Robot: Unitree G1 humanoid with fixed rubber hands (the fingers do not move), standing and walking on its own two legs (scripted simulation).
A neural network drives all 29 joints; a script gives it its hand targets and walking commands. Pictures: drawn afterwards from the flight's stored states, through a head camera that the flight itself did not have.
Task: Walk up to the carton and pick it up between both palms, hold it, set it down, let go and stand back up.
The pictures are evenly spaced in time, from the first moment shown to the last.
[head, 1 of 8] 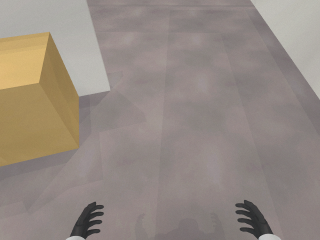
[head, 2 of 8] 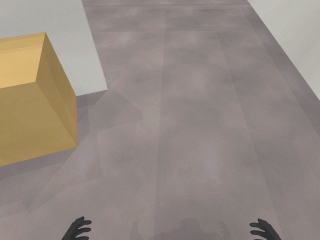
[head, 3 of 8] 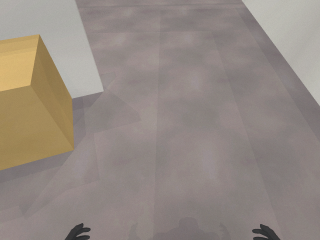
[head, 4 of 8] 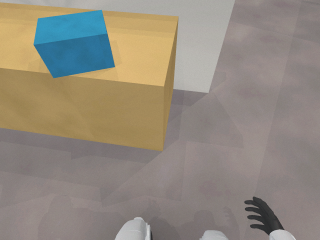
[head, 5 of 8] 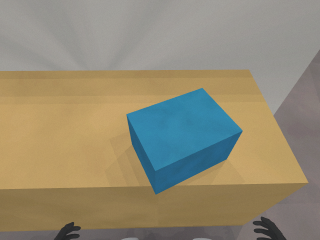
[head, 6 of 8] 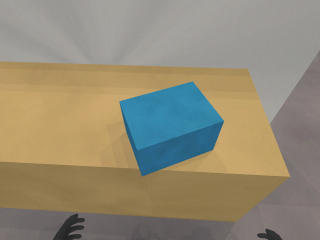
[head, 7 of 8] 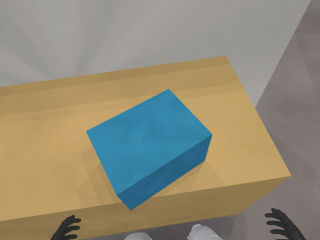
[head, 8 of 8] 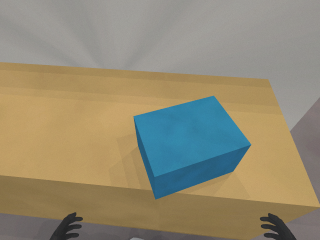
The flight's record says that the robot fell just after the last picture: no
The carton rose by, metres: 0.00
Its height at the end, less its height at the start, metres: +0.00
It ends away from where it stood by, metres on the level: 0.00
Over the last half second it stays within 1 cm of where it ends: yes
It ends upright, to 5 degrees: yes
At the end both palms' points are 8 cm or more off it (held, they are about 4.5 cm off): yes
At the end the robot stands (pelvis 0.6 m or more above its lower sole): yes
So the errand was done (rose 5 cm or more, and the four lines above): no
